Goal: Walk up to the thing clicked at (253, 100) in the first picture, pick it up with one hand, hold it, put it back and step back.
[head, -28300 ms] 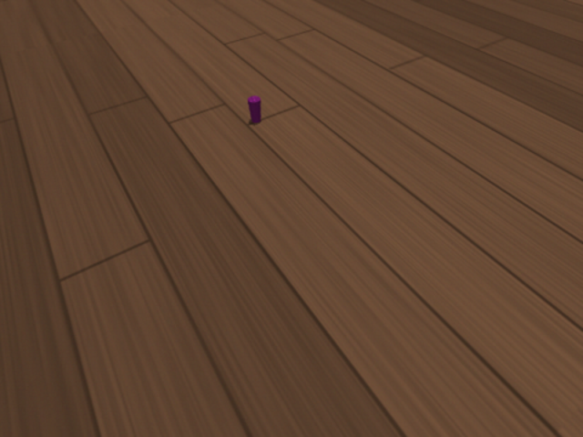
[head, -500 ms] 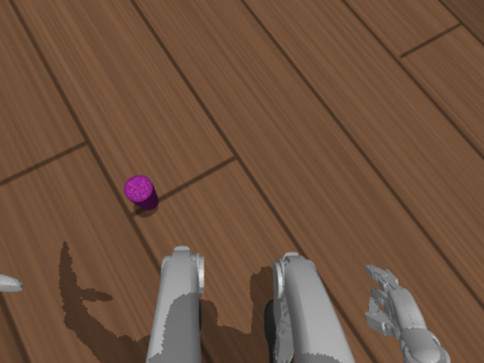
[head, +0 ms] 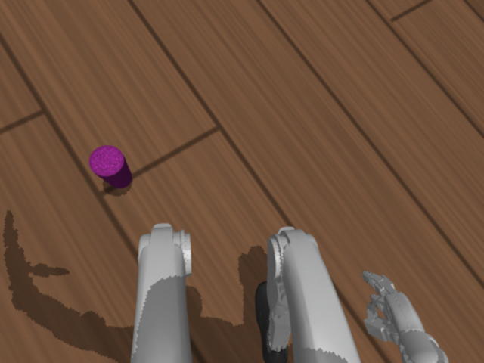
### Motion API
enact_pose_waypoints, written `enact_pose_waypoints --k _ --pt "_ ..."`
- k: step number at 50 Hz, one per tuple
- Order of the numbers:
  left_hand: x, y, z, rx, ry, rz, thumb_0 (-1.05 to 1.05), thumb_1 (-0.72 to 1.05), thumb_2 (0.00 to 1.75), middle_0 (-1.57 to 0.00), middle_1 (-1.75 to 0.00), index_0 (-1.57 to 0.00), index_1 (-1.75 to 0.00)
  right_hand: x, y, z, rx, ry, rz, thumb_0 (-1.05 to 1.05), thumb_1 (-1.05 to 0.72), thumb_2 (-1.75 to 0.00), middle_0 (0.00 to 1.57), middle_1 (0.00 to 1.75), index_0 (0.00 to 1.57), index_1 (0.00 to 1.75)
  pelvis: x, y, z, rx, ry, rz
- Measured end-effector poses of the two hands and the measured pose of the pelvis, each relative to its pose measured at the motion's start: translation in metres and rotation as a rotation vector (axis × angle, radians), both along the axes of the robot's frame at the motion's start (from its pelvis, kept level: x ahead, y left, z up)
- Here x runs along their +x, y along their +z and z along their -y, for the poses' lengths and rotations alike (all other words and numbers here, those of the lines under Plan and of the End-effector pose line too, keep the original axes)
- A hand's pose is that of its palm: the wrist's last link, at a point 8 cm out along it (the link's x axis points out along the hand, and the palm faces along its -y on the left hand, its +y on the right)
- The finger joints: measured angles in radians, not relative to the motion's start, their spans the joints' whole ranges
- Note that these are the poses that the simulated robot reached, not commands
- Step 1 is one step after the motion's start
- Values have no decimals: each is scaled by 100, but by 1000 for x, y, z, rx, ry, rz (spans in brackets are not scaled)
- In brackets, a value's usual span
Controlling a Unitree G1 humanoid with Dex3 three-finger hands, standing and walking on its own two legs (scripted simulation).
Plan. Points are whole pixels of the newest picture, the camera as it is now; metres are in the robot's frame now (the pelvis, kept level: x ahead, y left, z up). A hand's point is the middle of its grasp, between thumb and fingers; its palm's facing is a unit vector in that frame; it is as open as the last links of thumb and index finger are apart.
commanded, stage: go down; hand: left
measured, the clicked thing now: (114, 170) +0.48 +0.31 -0.35
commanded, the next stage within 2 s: approach in 0.86 s
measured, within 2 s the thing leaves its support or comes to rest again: neither
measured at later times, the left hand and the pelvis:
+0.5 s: hand out of the picture +0.34 +0.46 -0.03, palm faces +0.38 -0.92 -0.11, open 17.3 cm; pelvis +0.00 +0.00 -0.04, yaw -1 degrees
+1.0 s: hand out of the picture +0.35 +0.47 -0.04, palm faces +0.39 -0.92 -0.09, open 17.3 cm; pelvis +0.00 +0.00 -0.06, yaw -2 degrees
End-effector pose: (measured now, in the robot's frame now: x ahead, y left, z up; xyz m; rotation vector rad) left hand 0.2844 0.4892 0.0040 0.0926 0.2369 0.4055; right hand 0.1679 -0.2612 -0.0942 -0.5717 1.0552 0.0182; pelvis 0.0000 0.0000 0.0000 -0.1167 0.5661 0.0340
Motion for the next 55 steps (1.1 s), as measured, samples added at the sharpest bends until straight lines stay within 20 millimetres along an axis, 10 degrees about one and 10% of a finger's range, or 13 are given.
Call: enact_pose_waypoints --k 55 --pt "22 -49 -29 2 10 162 -1 -54 8 -3 -13 -6 -10 -6 -51 2 -59 84 -57 0 -90 -90 20 30 21 30 -6 -63 -5 -35 -26 41"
